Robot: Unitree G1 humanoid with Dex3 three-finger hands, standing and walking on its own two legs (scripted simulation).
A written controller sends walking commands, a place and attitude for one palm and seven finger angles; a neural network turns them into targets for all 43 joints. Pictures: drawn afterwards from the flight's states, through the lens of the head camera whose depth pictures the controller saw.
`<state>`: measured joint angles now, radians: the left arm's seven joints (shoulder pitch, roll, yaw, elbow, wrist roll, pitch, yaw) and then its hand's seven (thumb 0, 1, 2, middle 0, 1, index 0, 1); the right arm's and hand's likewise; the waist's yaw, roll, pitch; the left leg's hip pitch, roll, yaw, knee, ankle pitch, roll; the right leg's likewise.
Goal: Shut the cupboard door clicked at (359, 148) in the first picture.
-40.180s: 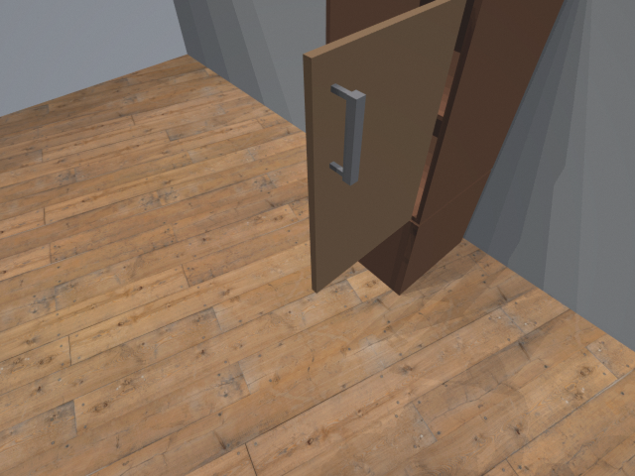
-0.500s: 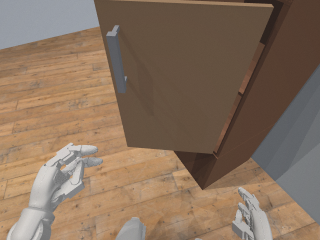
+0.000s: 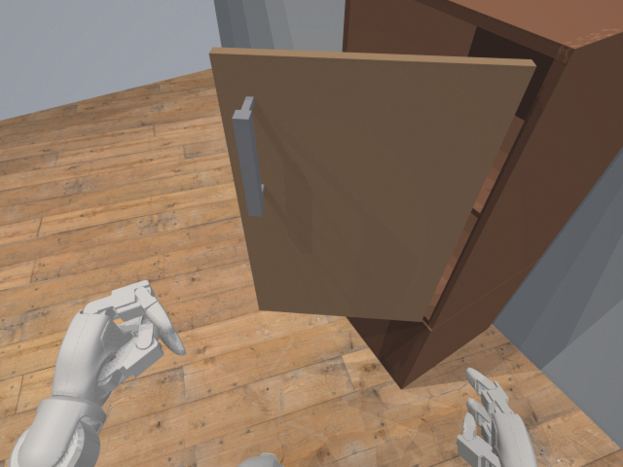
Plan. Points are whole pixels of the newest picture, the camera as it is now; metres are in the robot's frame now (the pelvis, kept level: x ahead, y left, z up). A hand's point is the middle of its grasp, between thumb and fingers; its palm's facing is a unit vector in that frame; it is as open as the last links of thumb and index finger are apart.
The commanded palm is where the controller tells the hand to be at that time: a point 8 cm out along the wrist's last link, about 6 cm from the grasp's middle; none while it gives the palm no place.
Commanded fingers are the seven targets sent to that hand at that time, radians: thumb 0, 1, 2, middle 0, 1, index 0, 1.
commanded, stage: raise the hand and make a fist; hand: left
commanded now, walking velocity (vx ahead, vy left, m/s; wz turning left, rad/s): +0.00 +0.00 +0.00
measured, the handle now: (252, 160) +0.47 +0.13 +0.15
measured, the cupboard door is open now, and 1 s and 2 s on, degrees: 54 54 54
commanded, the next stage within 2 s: bring the fist close to the handle in 0.78 s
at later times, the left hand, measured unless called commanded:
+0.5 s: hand (152, 303) +0.23 +0.18 +0.16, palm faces +0.02 -1.00 -0.05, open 3.1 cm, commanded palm +0.20 +0.23 +0.16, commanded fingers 0.00 0.90 0.90 -1.30 -1.50 -1.30 -1.50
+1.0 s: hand (166, 301) +0.24 +0.17 +0.16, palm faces +0.03 -1.00 -0.05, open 3.1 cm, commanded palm +0.22 +0.21 +0.16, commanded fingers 0.00 0.90 0.90 -1.30 -1.50 -1.30 -1.50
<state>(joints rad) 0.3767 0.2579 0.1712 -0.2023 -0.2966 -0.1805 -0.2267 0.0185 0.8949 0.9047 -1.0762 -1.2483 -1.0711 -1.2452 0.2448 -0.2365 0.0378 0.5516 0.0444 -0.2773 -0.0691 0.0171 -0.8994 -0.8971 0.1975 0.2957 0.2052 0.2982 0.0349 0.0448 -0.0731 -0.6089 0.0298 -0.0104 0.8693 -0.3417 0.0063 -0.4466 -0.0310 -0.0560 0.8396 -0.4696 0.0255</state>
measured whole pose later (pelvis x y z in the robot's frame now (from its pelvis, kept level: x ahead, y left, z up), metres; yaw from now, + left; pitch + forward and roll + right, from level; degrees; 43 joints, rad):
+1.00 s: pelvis +0.00 -0.02 +0.03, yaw +0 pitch -2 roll +0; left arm 0.21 0.25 0.20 -0.17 -0.30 0.01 -0.23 0.02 0.89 0.90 -1.31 -1.50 -1.30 -1.50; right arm 0.24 -0.25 0.06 0.62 0.05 -0.29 -0.08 0.02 -0.90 -0.90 0.20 0.30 0.21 0.30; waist 0.05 0.07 -0.03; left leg -0.37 0.03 -0.01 0.64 -0.25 -0.02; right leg -0.23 -0.02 -0.06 0.64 -0.39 0.01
